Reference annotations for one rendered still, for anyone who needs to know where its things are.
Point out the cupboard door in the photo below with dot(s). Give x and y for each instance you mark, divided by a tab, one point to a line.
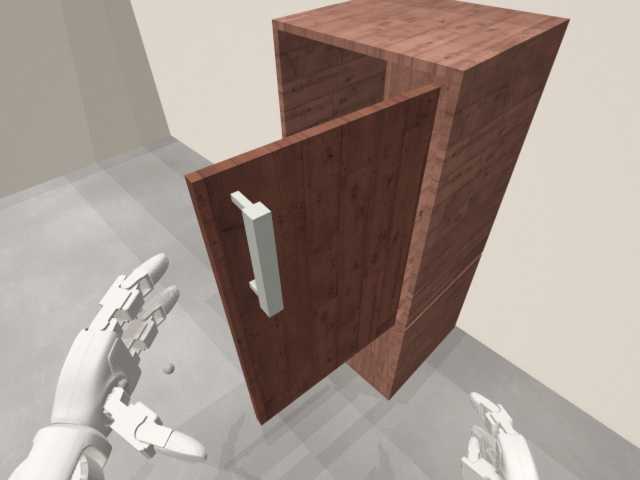
343	197

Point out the left robot hand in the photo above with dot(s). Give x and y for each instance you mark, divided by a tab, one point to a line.
104	353

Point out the handle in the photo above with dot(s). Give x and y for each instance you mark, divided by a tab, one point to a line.
261	241

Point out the right robot hand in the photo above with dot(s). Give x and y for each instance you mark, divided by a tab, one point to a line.
508	457

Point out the robot left forearm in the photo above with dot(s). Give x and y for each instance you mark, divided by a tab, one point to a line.
65	452

